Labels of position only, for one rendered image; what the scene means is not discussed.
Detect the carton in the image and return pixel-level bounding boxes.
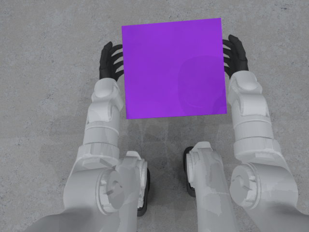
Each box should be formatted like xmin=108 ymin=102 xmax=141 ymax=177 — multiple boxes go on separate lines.
xmin=122 ymin=18 xmax=227 ymax=119

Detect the robot left hand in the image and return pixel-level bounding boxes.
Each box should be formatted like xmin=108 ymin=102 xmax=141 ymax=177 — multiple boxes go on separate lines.
xmin=99 ymin=42 xmax=124 ymax=81

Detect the robot left upper arm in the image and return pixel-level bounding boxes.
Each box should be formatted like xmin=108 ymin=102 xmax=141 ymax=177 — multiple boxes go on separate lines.
xmin=23 ymin=167 xmax=125 ymax=232

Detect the robot left forearm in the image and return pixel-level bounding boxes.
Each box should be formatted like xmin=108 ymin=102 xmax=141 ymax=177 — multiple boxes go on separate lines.
xmin=68 ymin=78 xmax=124 ymax=179

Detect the robot right upper arm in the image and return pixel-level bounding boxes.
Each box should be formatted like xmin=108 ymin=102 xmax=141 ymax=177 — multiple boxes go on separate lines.
xmin=229 ymin=162 xmax=309 ymax=232

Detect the robot right hand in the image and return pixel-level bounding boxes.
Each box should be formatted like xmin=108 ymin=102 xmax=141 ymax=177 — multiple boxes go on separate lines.
xmin=222 ymin=34 xmax=249 ymax=79

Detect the right robot foot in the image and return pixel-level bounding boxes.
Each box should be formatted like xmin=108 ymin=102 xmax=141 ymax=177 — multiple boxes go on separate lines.
xmin=183 ymin=146 xmax=196 ymax=197

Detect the robot left thigh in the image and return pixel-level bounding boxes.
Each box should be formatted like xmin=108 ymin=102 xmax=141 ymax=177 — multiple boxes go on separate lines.
xmin=99 ymin=156 xmax=147 ymax=232

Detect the robot right forearm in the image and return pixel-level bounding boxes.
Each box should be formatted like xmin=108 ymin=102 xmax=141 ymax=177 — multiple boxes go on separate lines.
xmin=227 ymin=71 xmax=293 ymax=177

